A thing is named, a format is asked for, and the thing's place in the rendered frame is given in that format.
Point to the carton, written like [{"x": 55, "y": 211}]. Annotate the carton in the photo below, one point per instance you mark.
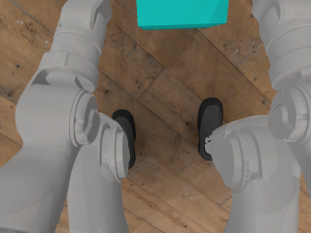
[{"x": 180, "y": 14}]

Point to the robot thigh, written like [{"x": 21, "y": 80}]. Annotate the robot thigh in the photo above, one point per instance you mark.
[
  {"x": 259, "y": 166},
  {"x": 94, "y": 201}
]

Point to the robot right upper arm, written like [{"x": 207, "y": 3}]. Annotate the robot right upper arm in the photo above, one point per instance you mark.
[{"x": 289, "y": 121}]

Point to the robot left forearm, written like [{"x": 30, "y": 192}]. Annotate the robot left forearm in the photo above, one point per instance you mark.
[{"x": 76, "y": 47}]

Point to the left robot thigh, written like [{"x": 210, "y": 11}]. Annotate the left robot thigh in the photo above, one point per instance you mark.
[{"x": 94, "y": 201}]

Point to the robot left upper arm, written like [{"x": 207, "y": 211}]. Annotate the robot left upper arm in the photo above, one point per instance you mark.
[{"x": 54, "y": 122}]

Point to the robot right forearm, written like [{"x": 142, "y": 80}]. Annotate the robot right forearm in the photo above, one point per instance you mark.
[{"x": 285, "y": 29}]

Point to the right robot thigh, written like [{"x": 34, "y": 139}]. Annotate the right robot thigh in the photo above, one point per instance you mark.
[{"x": 259, "y": 166}]

